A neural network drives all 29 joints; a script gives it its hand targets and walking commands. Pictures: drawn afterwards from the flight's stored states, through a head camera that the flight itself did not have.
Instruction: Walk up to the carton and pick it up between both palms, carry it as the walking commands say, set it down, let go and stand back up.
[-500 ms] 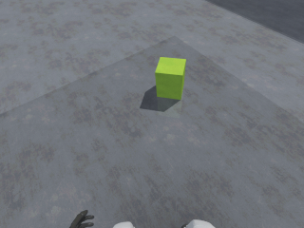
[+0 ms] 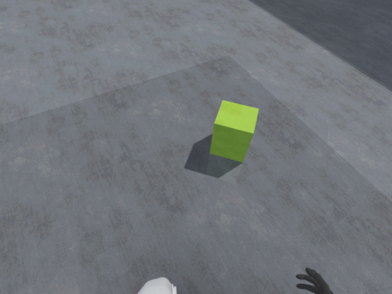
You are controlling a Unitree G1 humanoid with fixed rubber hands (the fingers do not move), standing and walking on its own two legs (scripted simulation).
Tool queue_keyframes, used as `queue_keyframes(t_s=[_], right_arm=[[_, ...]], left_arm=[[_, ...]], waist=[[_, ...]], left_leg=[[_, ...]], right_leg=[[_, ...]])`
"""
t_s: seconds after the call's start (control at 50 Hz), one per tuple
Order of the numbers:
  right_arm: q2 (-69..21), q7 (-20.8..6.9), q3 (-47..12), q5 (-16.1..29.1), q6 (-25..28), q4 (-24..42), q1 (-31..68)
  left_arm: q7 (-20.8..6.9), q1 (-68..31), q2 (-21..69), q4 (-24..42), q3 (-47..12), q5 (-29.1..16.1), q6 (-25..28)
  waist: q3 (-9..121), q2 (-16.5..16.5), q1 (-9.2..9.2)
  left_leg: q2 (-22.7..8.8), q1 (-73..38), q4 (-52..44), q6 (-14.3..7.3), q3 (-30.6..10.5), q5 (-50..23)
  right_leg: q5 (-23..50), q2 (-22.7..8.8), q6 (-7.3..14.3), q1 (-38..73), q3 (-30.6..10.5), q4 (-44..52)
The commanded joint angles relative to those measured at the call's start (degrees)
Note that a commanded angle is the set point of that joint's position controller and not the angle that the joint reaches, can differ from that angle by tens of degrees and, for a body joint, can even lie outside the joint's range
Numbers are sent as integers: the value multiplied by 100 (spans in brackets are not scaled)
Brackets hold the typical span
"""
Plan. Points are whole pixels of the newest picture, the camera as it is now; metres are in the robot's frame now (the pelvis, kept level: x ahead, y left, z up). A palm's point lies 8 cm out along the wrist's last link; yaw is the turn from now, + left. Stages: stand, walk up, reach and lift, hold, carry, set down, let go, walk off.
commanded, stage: walk up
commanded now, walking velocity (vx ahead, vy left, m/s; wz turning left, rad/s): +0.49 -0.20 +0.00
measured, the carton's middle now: (233, 132) +1.02 -0.16 -0.62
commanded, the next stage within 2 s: none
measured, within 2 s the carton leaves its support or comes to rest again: neither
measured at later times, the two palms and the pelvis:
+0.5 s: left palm (156, 185) +0.37 +0.15 -0.12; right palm out of the picture +0.13 -0.32 -0.14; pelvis +0.22 -0.08 -0.01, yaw +1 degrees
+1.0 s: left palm (142, 204) +0.32 +0.18 -0.14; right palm (291, 143) +0.56 -0.25 -0.12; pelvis +0.42 -0.03 -0.01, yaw +1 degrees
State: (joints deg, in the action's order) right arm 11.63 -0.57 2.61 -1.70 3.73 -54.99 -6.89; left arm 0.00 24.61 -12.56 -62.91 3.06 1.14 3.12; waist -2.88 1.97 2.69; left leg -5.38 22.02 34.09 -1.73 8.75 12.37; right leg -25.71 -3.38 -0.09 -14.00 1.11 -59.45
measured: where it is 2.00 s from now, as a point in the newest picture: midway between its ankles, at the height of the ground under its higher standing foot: (216, 216)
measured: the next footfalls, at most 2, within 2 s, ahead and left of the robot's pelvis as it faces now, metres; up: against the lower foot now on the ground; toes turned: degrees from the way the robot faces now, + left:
right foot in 0.44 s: +0.34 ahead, -0.20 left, +0.00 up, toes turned -9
left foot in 0.96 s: +0.57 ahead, +0.05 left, +0.00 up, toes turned +5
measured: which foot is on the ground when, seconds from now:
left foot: down 0.00-0.44, up 0.46-0.94, down 0.96-1.00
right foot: up 0.00-0.42, down 0.44-0.98, up 1.00-1.00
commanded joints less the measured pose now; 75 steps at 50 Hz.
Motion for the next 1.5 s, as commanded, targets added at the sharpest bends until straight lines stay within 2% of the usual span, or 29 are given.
queue_keyframes(t_s=[0.0, 0.1, 0.26, 0.36, 0.4, 0.42, 0.44, 0.46, 0.48, 0.5, 0.54, 0.6, 0.7, 0.88, 0.92, 0.94, 0.96, 0.98, 1.0, 1.04, 1.1, 1.28, 1.32, 1.34, 1.36, 1.4, 1.44, 1.46, 1.48], right_arm=[[736, 68, 194, 4, 57, -158, -1085], [673, 53, 113, 56, 189, -247, -1640], [867, 115, 202, -8, 143, -388, -2231], [794, 102, 208, -26, 86, -516, -2228], [865, 87, 183, 6, 37, -562, -2222], [709, 60, 113, -3, 28, -512, -2321], [289, 49, 22, -2, 76, -239, -2299], [220, 66, 20, 22, 73, -107, -2251], [564, 87, 118, -13, -6, -207, -2200], [477, 59, 150, 9, -8, -251, -1951], [272, -28, 161, 54, -109, -322, -1846], [240, -91, 199, 4, -352, -282, -1667], [256, -171, 185, 0, -481, -11, -649], [156, -157, -23, 73, -248, 322, 399], [415, -43, 59, 64, -114, -31, -483], [718, 14, 155, 11, -29, -292, -1173], [1234, 69, 280, -77, 21, -347, -1689], [1659, 91, 373, 26, -46, -362, -2059], [1497, 80, 330, 85, -108, -301, -1809], [1032, 156, 230, 80, -136, -190, -983], [515, 110, 88, 26, -48, -217, -823], [678, 145, 108, -12, -41, -259, -1422], [522, 169, 41, -35, -71, -303, -1358], [655, 180, 62, -12, -134, -379, -1348], [758, 188, 67, 31, -171, -467, -1414], [665, 173, 39, 118, -249, -501, -1472], [-4, 152, -97, 67, -341, -405, -1863], [-19, 221, -111, 110, -468, -440, -1908], [74, 231, -97, 122, -558, -490, -1860]], left_arm=[[-86, 136, -131, 375, 31, -13, 5], [-270, -436, -212, 526, 43, 73, -278], [-495, -2224, -152, 1109, -45, -18, -331], [-418, -2395, -240, 1114, -68, 69, -138], [-288, -1538, -559, 789, 61, 90, -5], [-198, -750, -859, 531, 164, 134, 74], [-121, 35, -1477, 393, 316, 228, 118], [-77, 417, -1830, 369, 369, 134, 75], [-113, 198, -1708, 467, 341, 70, 56], [-104, -313, -1306, 607, 244, 75, 107], [-95, -1003, -663, 677, 91, -19, 210], [-68, -622, -507, 548, 37, -26, 297], [25, 14, -574, 460, 32, 30, 311], [123, 457, -513, 123, 17, 12, 105], [133, 368, -490, 54, 3, -3, 46], [117, 415, -377, 75, -29, -34, 47], [103, 556, -150, 167, -71, -65, 42], [138, 851, -100, 263, -7, -49, -40], [135, 634, -421, 191, 120, 24, -144], [28, 276, -277, 245, 157, 1, -253], [-70, 392, -72, 178, 82, 44, -408], [-154, -1040, -86, 587, -18, 18, -517], [-94, -1262, 22, 654, -100, -66, -429], [-5, -1190, -104, 621, -70, -136, -403], [61, -998, -169, 560, -57, -147, -366], [128, -664, -236, 442, -50, -99, -256], [135, -589, -761, 513, 48, 32, -152], [100, -986, -840, 526, 40, -13, -207], [98, -1247, -670, 556, 7, -7, -240]], waist=[[133, -826, -309], [79, -1130, -197], [-615, -1250, -651], [-447, -1698, -615], [-4, -794, -212], [562, -71, 85], [1161, 1427, 434], [1630, 1786, 552], [1364, 558, 274], [774, 285, 136], [178, 525, -250], [38, 738, -317], [-173, 732, -199], [-209, 1329, -54], [79, 424, -383], [484, -88, -641], [891, -1196, -755], [1526, -2161, -850], [1299, -1224, -732], [319, -560, -344], [240, -1196, -113], [-47, -1383, -387], [-19, -1638, -386], [-6, -1646, -346], [157, -1449, -327], [431, -1077, -270], [575, 428, -428], [444, 1357, -334], [18, 1324, -365]], left_leg=[[-1600, -1571, -2165, -189, -2275, -495], [-1225, -1405, -2031, -87, -1029, -1925], [-1325, -1495, -2675, -209, -835, -463], [-1116, -1552, -2438, -171, -353, -210], [-951, -1142, -1151, -131, -221, -654], [-631, -653, 242, -43, -52, -624], [-84, 718, 2149, 190, 16, 1045], [166, 1453, 3360, 154, -546, 2007], [-89, 1576, 3926, 117, -951, 1585], [-279, 1507, 3910, 148, -1048, 1008], [-459, 931, 3436, 253, -960, 246], [-334, 867, 3121, 304, -809, -243], [-203, 1349, 2342, 445, -633, -584], [171, -3, -39, 443, -136, -372], [234, -1126, -763, 441, -33, -663], [-91, -2028, -814, 349, -190, -1066], [-1400, -2776, -1039, 137, -1697, -2018], [-2414, -3171, -1637, -646, -3279, -1908], [-2597, -2604, -1878, -625, -3581, -1227], [-2049, -1345, -2025, -343, -2689, -1266], [-1288, -813, -2150, -106, -1434, -1136], [-1216, -711, -2512, -363, -1016, 439], [-700, -760, -2323, -429, -507, -461], [-708, -1024, -1939, -484, -444, -2015], [-774, -1260, -1640, -468, -451, -2733], [-725, -1202, -1292, -158, -575, -2058], [-79, -526, -520, 362, -382, 552], [126, -603, -456, 395, -234, 1064], [133, -553, -355, 371, -316, 922]], right_leg=[[1070, -497, 79, -1960, -421, -952], [1791, -426, -220, -1868, -94, -445], [2394, -386, -316, -1892, 308, 1890], [1589, -149, -208, -910, 652, 2816], [1528, 46, -178, 555, 955, 3197], [1218, -113, -73, 1678, 704, 3310], [461, -1675, 360, 2578, -1393, 3918], [-316, -2636, 790, 2766, -3305, 4756], [-98, -2775, 685, 2320, -3456, 4734], [737, -2469, 618, 1679, -2723, 4584], [1718, -1675, 401, 635, -1335, 4721], [2932, -1418, 310, 541, -568, 4688], [4216, -1454, 494, 860, -163, 4693], [3161, -1079, 476, 868, 451, 4358], [3194, -898, 323, 658, 545, 3313], [2683, -670, 212, 238, 626, 2442], [604, -268, 8, -621, 677, 1110], [-1085, 43, -54, -1380, 249, -81], [-875, -128, -34, -1439, -163, -663], [129, -305, -85, -1431, -403, -794], [834, -306, -177, -1029, -170, -336], [1322, -281, -279, -1221, 122, 1288], [1270, -56, -224, -589, 328, 2166], [1214, 74, -247, -392, 369, 2503], [1484, 150, -254, -212, 427, 2934], [2196, -27, -215, 513, 467, 4015], [3334, -1339, 8, 1022, -897, 4249], [1879, -1473, 442, 321, -1204, 4635], [840, -1237, 474, 37, -1108, 4903]])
